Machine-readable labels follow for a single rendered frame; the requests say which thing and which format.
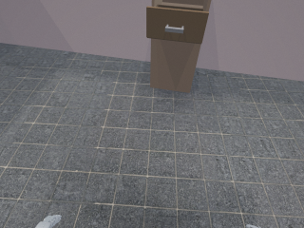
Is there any handle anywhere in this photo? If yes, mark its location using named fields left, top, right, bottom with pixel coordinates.
left=164, top=24, right=184, bottom=34

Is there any cabinet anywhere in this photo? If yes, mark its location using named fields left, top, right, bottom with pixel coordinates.
left=150, top=0, right=212, bottom=93

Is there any drawer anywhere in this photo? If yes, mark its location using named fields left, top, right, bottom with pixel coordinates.
left=146, top=4, right=209, bottom=45

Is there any robot left hand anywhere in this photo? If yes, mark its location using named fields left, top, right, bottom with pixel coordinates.
left=35, top=215, right=62, bottom=228

